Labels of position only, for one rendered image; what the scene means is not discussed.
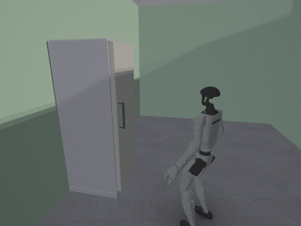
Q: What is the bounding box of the robot right upper arm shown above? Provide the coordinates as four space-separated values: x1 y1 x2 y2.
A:
216 109 224 136

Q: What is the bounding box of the right robot thigh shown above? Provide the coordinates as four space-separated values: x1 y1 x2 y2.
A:
194 156 215 189

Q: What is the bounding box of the fridge door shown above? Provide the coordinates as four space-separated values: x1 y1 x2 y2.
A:
108 41 136 191

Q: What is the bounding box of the left robot thigh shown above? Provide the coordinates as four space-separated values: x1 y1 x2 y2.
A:
180 160 203 201

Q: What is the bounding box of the robot left hand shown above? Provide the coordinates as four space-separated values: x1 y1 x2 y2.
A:
164 166 179 186

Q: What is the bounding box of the left robot forearm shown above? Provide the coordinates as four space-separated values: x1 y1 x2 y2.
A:
174 142 197 171

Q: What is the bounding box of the handle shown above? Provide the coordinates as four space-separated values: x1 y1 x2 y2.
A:
118 103 125 129

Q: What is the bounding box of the robot thigh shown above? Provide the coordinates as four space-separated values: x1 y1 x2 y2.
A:
194 156 215 189
180 160 203 201

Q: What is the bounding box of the robot left upper arm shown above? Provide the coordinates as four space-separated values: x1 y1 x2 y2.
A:
190 114 207 151

